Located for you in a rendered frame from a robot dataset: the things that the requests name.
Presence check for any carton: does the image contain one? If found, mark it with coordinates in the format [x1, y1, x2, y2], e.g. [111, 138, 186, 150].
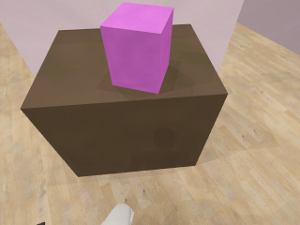
[99, 2, 174, 94]

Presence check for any robot left thigh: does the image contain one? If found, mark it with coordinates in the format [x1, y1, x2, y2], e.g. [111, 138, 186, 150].
[100, 203, 134, 225]

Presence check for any pedestal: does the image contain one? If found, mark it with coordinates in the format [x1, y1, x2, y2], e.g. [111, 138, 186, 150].
[20, 23, 228, 177]

